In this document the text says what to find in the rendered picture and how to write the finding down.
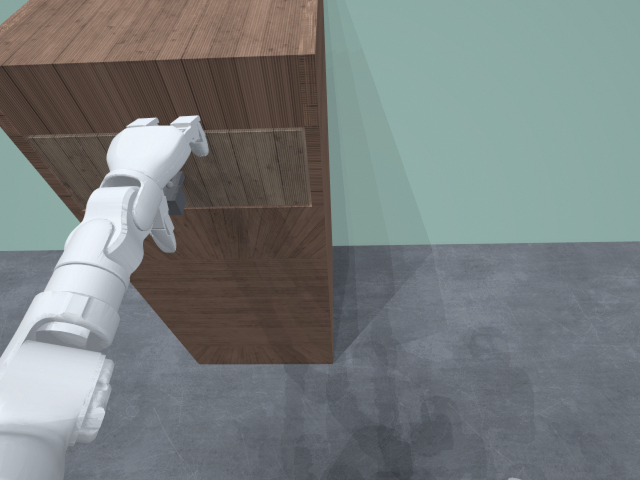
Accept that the robot left upper arm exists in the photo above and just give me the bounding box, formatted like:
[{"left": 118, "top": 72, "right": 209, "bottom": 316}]
[{"left": 0, "top": 340, "right": 115, "bottom": 480}]

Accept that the cabinet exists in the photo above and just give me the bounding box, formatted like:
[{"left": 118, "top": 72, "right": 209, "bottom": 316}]
[{"left": 0, "top": 0, "right": 333, "bottom": 364}]

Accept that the drawer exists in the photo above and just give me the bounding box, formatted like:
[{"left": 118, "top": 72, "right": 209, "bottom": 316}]
[{"left": 27, "top": 127, "right": 310, "bottom": 209}]

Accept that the robot left hand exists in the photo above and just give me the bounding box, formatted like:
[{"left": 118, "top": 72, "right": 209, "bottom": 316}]
[{"left": 107, "top": 115, "right": 209, "bottom": 253}]

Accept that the robot left forearm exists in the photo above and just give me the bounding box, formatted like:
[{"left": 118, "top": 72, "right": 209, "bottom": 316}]
[{"left": 0, "top": 169, "right": 162, "bottom": 383}]

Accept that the handle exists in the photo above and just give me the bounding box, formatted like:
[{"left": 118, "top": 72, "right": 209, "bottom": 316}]
[{"left": 163, "top": 171, "right": 187, "bottom": 215}]

